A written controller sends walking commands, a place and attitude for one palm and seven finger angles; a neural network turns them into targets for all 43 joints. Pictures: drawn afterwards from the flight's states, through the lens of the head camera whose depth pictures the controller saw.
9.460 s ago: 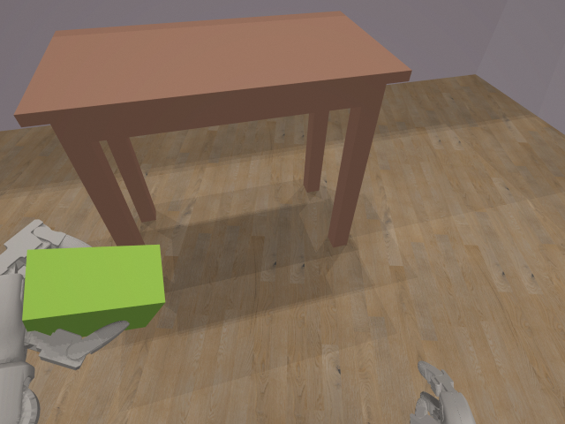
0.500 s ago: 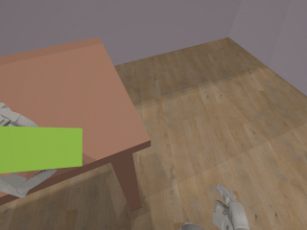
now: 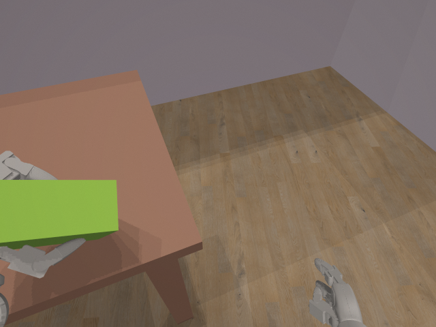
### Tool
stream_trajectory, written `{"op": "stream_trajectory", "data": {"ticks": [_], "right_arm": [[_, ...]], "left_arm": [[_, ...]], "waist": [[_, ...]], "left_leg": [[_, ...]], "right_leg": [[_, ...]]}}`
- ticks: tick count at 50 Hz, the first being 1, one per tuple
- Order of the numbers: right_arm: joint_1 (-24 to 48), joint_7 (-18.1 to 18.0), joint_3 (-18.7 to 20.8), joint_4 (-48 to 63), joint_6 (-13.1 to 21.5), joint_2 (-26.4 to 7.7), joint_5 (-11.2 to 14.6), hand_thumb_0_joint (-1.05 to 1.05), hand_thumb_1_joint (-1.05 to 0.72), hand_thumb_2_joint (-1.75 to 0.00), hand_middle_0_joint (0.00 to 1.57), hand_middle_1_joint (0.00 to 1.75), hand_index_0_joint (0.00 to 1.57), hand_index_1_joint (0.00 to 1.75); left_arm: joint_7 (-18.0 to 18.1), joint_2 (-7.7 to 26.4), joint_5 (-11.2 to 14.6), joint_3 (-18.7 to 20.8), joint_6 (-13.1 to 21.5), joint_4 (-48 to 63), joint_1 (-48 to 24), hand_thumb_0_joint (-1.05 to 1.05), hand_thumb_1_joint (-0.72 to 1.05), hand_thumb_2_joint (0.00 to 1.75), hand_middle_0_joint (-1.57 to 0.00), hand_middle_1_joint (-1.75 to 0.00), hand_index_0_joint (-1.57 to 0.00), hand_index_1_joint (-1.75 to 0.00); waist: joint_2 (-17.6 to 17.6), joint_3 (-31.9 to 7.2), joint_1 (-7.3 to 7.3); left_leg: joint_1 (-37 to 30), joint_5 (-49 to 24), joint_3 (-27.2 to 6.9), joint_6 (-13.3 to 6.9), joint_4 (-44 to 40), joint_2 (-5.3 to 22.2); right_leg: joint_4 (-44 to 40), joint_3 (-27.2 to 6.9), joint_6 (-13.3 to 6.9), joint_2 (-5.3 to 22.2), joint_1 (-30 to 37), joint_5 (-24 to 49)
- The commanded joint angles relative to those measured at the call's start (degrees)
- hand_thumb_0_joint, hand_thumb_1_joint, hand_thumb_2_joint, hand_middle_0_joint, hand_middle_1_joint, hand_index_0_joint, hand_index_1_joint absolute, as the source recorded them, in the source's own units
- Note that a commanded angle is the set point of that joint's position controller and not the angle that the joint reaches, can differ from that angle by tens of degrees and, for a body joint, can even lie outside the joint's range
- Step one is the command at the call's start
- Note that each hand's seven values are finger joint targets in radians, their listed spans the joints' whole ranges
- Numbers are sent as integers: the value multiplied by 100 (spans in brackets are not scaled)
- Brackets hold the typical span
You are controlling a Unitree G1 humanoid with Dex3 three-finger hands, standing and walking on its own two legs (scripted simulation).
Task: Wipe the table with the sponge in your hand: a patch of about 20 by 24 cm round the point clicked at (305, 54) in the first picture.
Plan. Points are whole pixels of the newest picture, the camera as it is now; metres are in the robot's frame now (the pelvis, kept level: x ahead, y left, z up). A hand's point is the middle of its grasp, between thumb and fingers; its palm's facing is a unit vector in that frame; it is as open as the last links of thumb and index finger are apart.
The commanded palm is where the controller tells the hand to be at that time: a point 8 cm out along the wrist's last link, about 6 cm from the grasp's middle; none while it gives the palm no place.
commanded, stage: come to a stop and stand still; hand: left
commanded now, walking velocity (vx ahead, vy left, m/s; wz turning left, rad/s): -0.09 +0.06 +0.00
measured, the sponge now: (75, 214) +0.23 +0.21 +0.16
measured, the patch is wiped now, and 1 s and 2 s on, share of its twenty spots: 0.00 0.00 0.00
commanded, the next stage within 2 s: look again from close up in 0.58 s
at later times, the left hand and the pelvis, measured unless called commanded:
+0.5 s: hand (15, 247) +0.18 +0.26 +0.16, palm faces +0.42 -0.84 -0.36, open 10.3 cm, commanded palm +0.13 +0.30 +0.18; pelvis -0.03 +0.01 +0.01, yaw +1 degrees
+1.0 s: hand (13, 229) +0.21 +0.28 +0.16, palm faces +0.33 -0.87 -0.37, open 10.3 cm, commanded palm +0.15 +0.32 +0.18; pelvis -0.02 +0.04 +0.01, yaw -1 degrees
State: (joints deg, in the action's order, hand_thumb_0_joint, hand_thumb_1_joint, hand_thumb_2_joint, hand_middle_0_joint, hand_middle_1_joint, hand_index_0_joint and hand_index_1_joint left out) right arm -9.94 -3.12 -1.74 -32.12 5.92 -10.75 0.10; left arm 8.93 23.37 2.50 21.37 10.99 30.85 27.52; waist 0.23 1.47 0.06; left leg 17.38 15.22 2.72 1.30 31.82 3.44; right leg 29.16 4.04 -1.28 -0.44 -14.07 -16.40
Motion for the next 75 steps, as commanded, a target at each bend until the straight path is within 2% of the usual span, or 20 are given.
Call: {"op": "stream_trajectory", "data": {"ticks": [1,7,14,22,33,34,35,36,37,38,41,44,47,49,52,57,64,71,73,75], "right_arm": [[221,-144,235,768,107,-672,-2,0,-90,-90,20,30,20,30],[401,-262,224,827,-9,-691,-14,0,-90,-90,20,30,20,30],[360,-255,219,756,47,-723,-2,0,-90,-90,20,30,20,30],[339,-232,237,741,112,-782,13,0,-90,-90,20,30,20,30],[290,-212,228,657,179,-748,-8,0,-90,-90,20,30,20,30],[-179,-128,330,703,426,-920,-216,0,-90,-90,20,30,20,30],[-14,-89,153,149,374,-264,-26,0,-90,-90,20,30,20,30],[-15,-41,429,574,514,-718,31,0,-90,-90,20,30,20,30],[44,85,471,657,553,-715,99,0,-90,-90,20,30,20,30],[-18,173,477,687,554,-838,63,0,-90,-90,20,30,20,30],[249,244,409,824,594,-772,71,0,-90,-90,20,30,20,30],[306,153,402,877,597,-781,66,0,-90,-90,20,30,20,30],[297,48,388,842,600,-788,44,0,-90,-90,20,30,20,30],[225,40,377,793,619,-732,36,0,-90,-90,20,30,20,30],[227,66,371,733,651,-730,27,0,-90,-90,20,30,20,30],[243,133,373,780,614,-779,14,0,-90,-90,20,30,20,30],[284,199,378,947,452,-691,-16,0,-90,-90,20,30,20,30],[305,174,379,1016,386,-708,0,0,-90,-90,20,30,20,30],[274,144,406,1031,335,-691,27,0,-90,-90,20,30,20,30],[112,122,426,977,337,-619,7,0,-90,-90,20,30,20,30]], "left_arm": [[128,751,64,536,124,946,-64,0,10,130,-120,-160,-120,-160],[144,985,75,653,8,1139,-388,0,10,130,-120,-160,-120,-160],[128,641,34,293,-43,794,-622,0,10,130,-120,-160,-120,-160],[142,677,-22,266,-41,895,-739,0,10,130,-120,-160,-120,-160],[143,619,-25,280,-8,764,-666,0,10,130,-120,-160,-120,-160],[33,5252,-925,3536,609,1988,-6705,0,10,130,-120,-160,-120,-160],[-258,1691,-377,1167,386,-1397,-3332,0,10,130,-120,-160,-120,-160],[-350,925,-168,667,382,-1725,-1697,0,10,130,-120,-160,-120,-160],[-395,2,-1,-138,459,-1162,-1317,0,10,130,-120,-160,-120,-160],[-355,390,4,55,530,-287,-1190,0,10,130,-120,-160,-120,-160],[-275,587,-20,127,508,596,-739,0,10,130,-120,-160,-120,-160],[-169,906,-42,595,500,712,-599,0,10,130,-120,-160,-120,-160],[-113,1174,-34,945,599,901,-1102,0,10,130,-120,-160,-120,-160],[-136,820,-21,727,609,558,-1011,0,10,130,-120,-160,-120,-160],[-154,713,-55,576,620,614,-1130,0,10,130,-120,-160,-120,-160],[-163,610,-97,358,547,1028,-977,0,10,130,-120,-160,-120,-160],[-183,806,20,738,569,1390,-456,0,10,130,-120,-160,-120,-160],[-215,737,75,805,617,1280,-446,0,10,130,-120,-160,-120,-160],[-217,703,86,783,598,1219,-355,0,10,130,-120,-160,-120,-160],[-193,782,76,739,686,1358,-448,0,10,130,-120,-160,-120,-160]], "waist": [[-163,-1369,24],[24,-1140,60],[235,-571,48],[518,-594,53],[363,-598,60],[-648,947,201],[-834,-533,47],[-35,-454,385],[715,-823,234],[753,-1092,215],[-6,-866,269],[-225,-641,232],[156,-549,140],[433,-593,143],[559,-728,134],[554,-1039,146],[885,-1173,197],[612,-1061,206],[103,-1168,192],[-590,-1201,93]], "left_leg": [[-416,-2119,-183,-8,33,72],[-659,-1715,-228,-83,-351,76],[-235,-179,-395,-150,-1017,90],[6,289,-552,-149,-1467,101],[-26,207,-526,-127,-1466,80],[812,-379,-129,-320,-258,306],[-424,-627,-233,-311,-285,-255],[-756,-539,-60,-168,-321,-171],[-818,-530,-38,-163,-571,-126],[-782,-551,-141,-172,-834,-56],[-327,149,-352,-267,-1162,79],[-59,721,-519,-333,-1386,200],[6,633,-564,-335,-1407,162],[-136,291,-513,-335,-1366,185],[-428,-646,-399,-287,-1142,154],[-937,-3150,-295,-162,-621,210],[-1116,-4091,-376,-296,-543,756],[-129,-2677,-412,-408,-258,851],[49,-1847,-260,-291,131,529],[-140,-762,-27,-88,860,-137]], "right_leg": [[-234,-805,-105,913,728,3664],[-561,-746,28,711,338,2246],[-1098,-631,102,431,225,307],[-1083,-411,126,234,610,251],[-1115,-362,131,212,660,393],[-1721,-950,387,776,-777,902],[-1354,-913,-158,966,-575,533],[-1519,-1416,-71,785,-508,632],[-1140,-1198,-132,781,85,807],[-900,-953,-87,635,497,681],[-880,-678,87,384,558,-44],[-818,-548,129,266,498,-134],[-732,-519,96,258,519,61],[-643,-480,76,247,586,479],[-615,-437,71,275,688,1147],[-388,-321,112,215,750,2520],[160,-186,109,181,381,1248],[178,-369,92,332,765,1936],[26,-750,-47,592,707,2805],[-601,-1483,-398,1264,89,3255]]}}
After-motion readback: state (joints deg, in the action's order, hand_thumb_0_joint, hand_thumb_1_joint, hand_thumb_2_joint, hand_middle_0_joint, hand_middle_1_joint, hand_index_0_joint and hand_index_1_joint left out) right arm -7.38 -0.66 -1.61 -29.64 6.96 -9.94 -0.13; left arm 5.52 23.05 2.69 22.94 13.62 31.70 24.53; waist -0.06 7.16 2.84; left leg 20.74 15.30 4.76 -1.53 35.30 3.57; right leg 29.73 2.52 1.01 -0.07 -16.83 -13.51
